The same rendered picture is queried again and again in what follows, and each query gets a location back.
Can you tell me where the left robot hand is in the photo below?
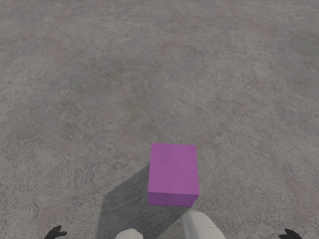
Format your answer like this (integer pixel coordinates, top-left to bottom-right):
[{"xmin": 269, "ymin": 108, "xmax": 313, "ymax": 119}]
[{"xmin": 44, "ymin": 225, "xmax": 67, "ymax": 239}]

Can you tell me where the carton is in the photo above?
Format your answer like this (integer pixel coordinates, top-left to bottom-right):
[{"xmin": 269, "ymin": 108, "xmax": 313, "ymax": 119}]
[{"xmin": 148, "ymin": 142, "xmax": 199, "ymax": 207}]

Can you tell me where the robot thigh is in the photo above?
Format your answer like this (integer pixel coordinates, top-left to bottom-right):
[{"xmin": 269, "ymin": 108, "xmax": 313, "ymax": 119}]
[
  {"xmin": 181, "ymin": 211, "xmax": 226, "ymax": 239},
  {"xmin": 115, "ymin": 229, "xmax": 144, "ymax": 239}
]

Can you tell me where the right robot thigh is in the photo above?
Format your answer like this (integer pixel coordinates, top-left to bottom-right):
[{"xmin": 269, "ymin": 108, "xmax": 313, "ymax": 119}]
[{"xmin": 181, "ymin": 211, "xmax": 226, "ymax": 239}]

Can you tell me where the left robot thigh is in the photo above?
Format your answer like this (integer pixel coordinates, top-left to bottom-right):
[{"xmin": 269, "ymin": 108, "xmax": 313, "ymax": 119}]
[{"xmin": 115, "ymin": 229, "xmax": 144, "ymax": 239}]

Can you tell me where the right robot hand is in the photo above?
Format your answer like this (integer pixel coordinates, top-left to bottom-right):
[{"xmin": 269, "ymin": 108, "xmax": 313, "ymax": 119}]
[{"xmin": 279, "ymin": 228, "xmax": 302, "ymax": 239}]

